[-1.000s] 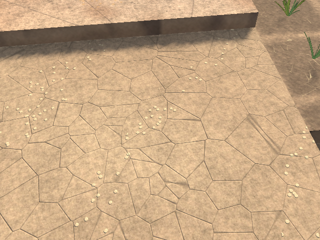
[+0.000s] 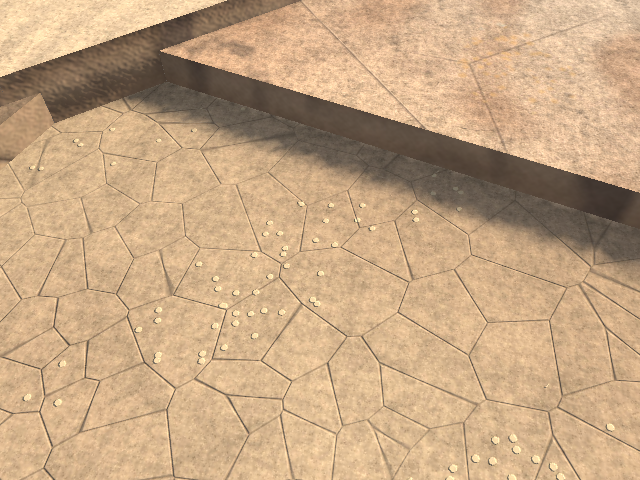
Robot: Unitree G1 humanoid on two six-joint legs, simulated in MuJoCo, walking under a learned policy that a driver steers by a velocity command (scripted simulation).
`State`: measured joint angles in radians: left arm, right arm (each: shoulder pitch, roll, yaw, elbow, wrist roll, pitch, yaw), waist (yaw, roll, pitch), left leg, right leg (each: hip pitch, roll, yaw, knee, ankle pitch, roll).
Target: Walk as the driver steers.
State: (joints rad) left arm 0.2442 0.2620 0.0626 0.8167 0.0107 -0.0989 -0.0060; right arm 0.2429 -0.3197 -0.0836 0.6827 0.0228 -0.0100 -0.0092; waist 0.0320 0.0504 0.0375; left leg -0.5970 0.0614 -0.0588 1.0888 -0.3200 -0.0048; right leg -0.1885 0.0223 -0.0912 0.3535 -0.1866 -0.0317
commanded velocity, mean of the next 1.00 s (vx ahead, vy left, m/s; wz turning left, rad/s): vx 0.09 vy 0.00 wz -0.11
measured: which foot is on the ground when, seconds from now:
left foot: up 0.00-0.22, down 0.24-0.68, up 0.70-1.00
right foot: down 0.00-0.24, up 0.26-0.66, down 0.68-1.00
